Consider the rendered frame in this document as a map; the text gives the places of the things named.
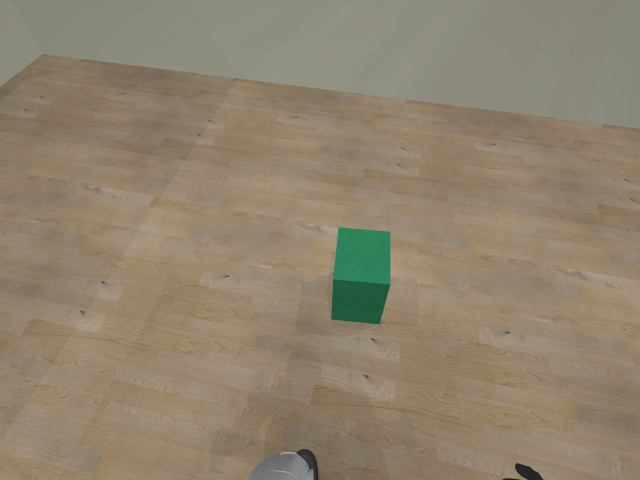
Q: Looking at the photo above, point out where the robot left foot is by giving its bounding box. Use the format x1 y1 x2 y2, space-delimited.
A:
297 449 318 480

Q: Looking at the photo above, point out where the left robot shin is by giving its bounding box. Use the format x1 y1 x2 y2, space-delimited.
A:
280 452 307 464

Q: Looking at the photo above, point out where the carton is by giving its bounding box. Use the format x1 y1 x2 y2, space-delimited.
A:
331 227 390 324

